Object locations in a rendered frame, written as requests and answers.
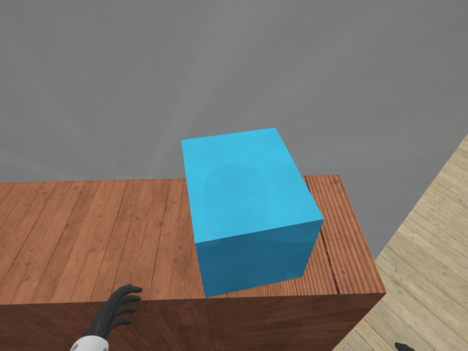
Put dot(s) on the carton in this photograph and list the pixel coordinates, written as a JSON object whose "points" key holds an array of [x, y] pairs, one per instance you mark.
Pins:
{"points": [[254, 220]]}

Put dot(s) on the left robot hand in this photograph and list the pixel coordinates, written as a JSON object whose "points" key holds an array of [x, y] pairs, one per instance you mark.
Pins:
{"points": [[105, 320]]}

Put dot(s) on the pedestal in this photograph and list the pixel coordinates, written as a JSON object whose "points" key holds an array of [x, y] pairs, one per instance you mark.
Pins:
{"points": [[66, 246]]}

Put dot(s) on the left robot forearm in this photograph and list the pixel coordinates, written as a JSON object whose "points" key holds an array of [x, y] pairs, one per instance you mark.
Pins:
{"points": [[90, 343]]}

